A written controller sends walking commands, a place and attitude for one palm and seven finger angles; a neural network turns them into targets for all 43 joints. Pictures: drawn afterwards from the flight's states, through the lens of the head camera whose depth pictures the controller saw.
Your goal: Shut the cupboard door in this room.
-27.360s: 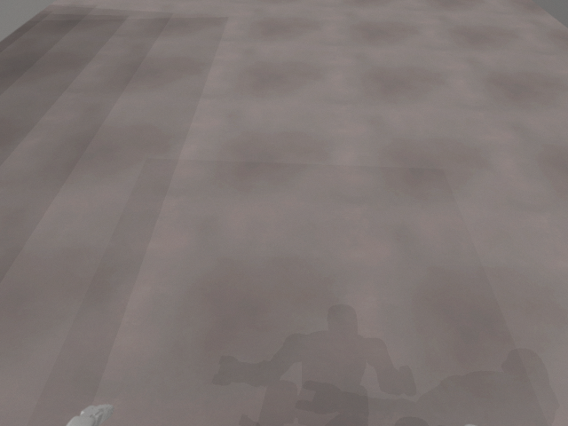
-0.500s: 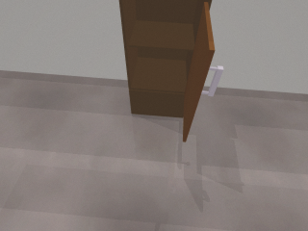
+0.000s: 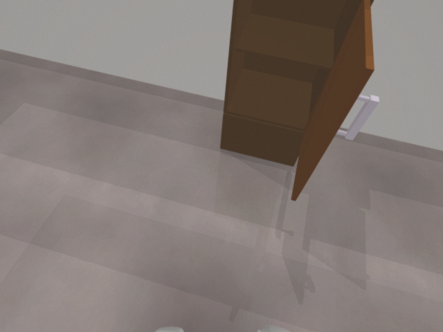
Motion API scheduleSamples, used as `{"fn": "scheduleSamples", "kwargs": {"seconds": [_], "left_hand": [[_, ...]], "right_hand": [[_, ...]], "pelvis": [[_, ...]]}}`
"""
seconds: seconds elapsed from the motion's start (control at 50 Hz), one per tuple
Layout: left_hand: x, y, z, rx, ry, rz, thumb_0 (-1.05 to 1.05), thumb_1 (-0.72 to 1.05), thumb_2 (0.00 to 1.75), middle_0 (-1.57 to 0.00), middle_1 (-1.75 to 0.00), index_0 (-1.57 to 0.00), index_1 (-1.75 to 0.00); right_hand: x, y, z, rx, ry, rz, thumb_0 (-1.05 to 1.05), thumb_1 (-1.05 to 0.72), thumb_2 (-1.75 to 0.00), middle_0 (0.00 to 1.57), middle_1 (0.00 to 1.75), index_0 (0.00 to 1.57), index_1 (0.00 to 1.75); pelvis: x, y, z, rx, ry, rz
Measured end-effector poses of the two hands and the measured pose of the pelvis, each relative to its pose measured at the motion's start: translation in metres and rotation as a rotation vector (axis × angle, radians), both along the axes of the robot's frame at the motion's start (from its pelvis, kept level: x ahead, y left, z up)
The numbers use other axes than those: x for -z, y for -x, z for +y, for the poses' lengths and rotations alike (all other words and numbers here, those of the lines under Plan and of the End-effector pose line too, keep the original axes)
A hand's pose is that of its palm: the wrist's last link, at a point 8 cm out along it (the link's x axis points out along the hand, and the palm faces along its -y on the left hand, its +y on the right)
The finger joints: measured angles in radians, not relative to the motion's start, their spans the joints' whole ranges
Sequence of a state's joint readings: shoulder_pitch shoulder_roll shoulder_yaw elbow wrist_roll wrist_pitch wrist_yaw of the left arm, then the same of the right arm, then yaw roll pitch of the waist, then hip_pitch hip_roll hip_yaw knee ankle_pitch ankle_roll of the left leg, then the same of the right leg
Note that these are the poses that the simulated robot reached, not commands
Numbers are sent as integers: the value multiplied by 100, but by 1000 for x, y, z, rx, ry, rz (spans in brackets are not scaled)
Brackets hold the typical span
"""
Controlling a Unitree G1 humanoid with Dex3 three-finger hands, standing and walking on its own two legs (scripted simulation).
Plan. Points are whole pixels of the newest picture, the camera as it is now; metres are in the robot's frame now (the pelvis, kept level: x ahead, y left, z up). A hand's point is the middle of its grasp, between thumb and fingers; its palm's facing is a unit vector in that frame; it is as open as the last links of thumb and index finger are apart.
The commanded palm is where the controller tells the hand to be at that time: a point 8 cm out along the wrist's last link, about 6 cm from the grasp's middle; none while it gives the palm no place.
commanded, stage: turn or walk to find it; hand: left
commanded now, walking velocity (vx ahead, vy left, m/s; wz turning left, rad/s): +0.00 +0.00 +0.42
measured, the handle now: (353, 117) +0.66 -0.32 -0.03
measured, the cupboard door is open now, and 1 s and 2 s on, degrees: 88 88 88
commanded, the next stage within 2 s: stand and wait in 0.16 s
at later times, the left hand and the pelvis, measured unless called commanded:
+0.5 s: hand out of the picture +0.03 +0.15 -0.15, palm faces +0.13 -0.96 -0.25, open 7.3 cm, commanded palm none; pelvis +0.00 -0.04 +0.01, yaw +7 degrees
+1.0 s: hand out of the picture -0.03 +0.18 -0.17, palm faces +0.24 -0.94 -0.22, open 7.4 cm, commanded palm none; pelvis -0.01 -0.02 +0.01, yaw +11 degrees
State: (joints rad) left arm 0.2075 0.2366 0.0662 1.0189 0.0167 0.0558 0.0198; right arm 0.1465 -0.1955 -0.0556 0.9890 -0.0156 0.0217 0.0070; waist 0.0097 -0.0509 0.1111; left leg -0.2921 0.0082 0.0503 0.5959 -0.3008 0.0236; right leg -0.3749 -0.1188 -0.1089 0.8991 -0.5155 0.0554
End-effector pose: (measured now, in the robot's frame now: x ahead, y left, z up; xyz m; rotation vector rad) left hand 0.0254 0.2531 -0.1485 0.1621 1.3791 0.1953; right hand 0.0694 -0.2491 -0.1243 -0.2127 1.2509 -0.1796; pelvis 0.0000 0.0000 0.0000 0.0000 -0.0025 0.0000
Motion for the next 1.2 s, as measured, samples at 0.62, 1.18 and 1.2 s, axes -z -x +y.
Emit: {"fn": "scheduleSamples", "kwargs": {"seconds": [0.62,1.18,1.2], "left_hand": [[-22,48,-60,-122,1,-10,1,92,90,-20,-30,-21,-30],[-11,65,-17,-199,-15,-42,1,90,90,-20,-30,-20,-30],[-12,64,-17,-195,-16,-44,1,90,90,-20,-30,-20,-30]], "right_hand": [[13,-7,-20,-106,-56,77,1,-91,-90,19,30,20,30],[9,-8,18,-202,-41,37,1,-91,-90,20,30,20,30],[8,-7,18,-202,-44,38,1,-91,-90,19,30,20,30]], "pelvis": [[-10,2,-37,-126,-13,5],[-4,20,-13,-201,-7,-2],[-5,20,-13,-201,-9,-2]]}}
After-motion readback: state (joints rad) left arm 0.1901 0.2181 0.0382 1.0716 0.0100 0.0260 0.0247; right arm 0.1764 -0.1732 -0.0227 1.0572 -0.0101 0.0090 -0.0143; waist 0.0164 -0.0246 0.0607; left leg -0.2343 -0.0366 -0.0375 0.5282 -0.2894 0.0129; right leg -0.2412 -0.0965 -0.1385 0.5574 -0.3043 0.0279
